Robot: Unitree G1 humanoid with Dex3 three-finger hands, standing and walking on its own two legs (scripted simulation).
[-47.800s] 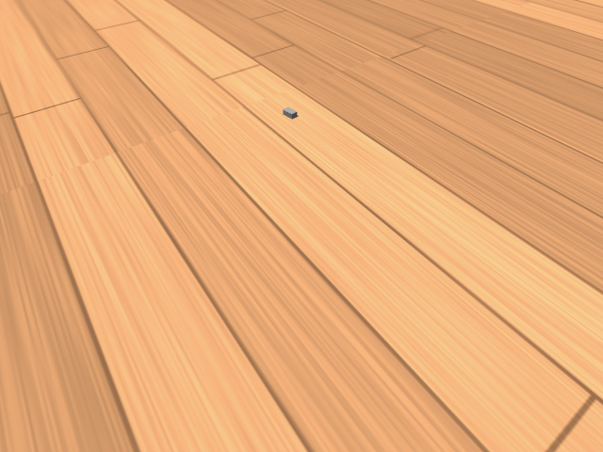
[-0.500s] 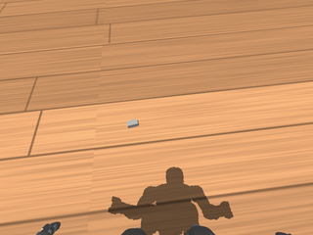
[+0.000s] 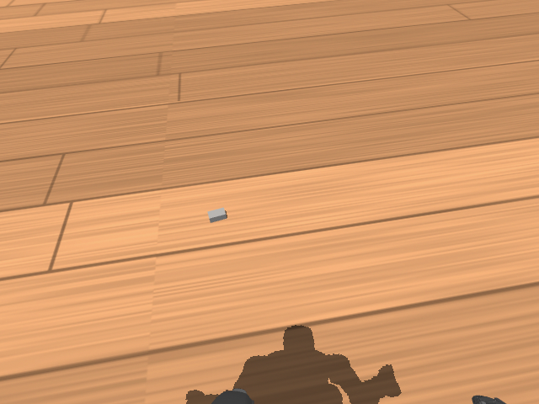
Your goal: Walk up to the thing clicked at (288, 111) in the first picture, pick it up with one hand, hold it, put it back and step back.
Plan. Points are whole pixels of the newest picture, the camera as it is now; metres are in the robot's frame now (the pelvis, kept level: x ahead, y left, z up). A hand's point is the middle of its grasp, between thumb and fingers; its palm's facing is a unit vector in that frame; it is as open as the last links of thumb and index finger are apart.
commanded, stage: step back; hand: left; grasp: from above
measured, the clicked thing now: (217, 215) +1.05 +0.32 -0.74
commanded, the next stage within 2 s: stand in 0.98 s
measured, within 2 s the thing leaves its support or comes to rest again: neither
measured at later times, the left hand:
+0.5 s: hand out of the picture +0.07 +0.27 -0.14, palm faces +0.07 -0.91 -0.40, open 7.4 cm
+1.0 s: hand out of the picture +0.10 +0.28 -0.14, palm faces +0.11 -0.93 -0.35, open 7.4 cm
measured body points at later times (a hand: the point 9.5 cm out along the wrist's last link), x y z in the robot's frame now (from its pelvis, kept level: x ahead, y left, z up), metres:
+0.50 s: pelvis +0.00 -0.02 +0.00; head +0.01 -0.02 +0.45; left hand +0.06 +0.32 -0.11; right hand +0.07 -0.32 -0.13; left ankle +0.00 +0.13 -0.72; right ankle +0.04 -0.12 -0.73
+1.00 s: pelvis +0.04 +0.01 +0.01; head +0.06 +0.02 +0.46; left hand +0.10 +0.33 -0.12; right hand +0.19 -0.27 -0.11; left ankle +0.06 +0.14 -0.73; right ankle +0.04 -0.12 -0.73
